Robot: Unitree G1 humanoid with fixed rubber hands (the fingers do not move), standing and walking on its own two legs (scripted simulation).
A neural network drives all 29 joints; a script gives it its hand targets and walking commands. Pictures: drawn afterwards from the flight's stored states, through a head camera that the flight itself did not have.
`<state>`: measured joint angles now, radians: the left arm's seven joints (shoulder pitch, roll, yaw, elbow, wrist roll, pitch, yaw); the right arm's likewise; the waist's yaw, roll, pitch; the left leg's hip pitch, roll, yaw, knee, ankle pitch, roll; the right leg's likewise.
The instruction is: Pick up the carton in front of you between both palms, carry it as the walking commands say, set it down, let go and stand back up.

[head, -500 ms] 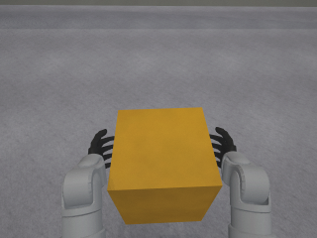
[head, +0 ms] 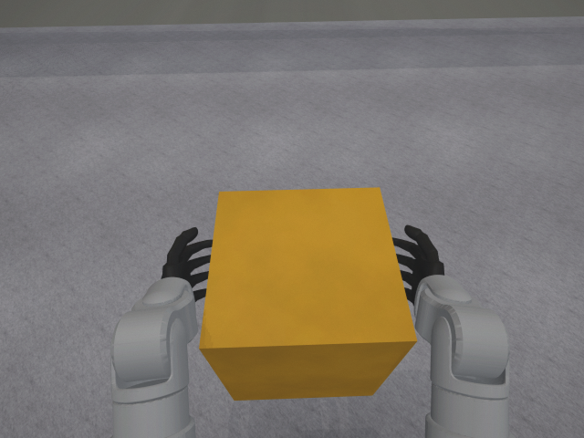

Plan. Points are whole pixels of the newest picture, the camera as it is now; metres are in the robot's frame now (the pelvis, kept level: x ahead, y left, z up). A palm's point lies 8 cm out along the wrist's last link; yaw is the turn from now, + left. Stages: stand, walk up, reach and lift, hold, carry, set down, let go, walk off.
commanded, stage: carry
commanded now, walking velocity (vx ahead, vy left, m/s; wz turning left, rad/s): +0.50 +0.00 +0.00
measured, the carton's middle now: (301, 301) +0.29 +0.00 +0.03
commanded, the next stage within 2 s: none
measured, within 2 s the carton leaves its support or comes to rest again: neither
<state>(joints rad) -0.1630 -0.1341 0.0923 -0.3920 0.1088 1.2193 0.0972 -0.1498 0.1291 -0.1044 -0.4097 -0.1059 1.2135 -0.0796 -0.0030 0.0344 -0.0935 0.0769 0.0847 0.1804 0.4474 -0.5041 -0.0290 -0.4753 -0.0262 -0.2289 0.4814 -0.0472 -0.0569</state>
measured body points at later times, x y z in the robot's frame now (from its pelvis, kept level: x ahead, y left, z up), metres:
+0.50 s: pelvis +0.33 +0.02 +0.00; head +0.32 +0.02 +0.45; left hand +0.61 +0.17 +0.08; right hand +0.60 -0.14 +0.09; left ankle +0.45 +0.11 -0.72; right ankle +0.13 -0.08 -0.71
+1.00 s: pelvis +0.66 -0.01 +0.00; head +0.66 -0.01 +0.45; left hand +0.94 +0.14 +0.10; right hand +0.94 -0.16 +0.09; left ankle +0.46 +0.10 -0.71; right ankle +0.78 -0.09 -0.72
